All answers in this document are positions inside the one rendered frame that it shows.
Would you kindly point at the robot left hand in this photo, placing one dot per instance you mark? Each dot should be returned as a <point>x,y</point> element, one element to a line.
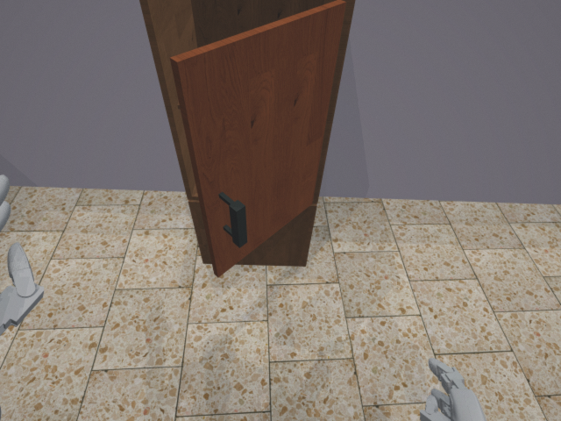
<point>16,302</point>

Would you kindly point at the cupboard door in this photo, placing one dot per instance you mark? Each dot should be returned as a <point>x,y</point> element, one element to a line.
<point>254,109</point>

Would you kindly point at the handle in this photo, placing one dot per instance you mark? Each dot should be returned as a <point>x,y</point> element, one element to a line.
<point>238,220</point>

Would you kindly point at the robot right hand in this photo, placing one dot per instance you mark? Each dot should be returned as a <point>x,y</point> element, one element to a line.
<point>461,404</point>

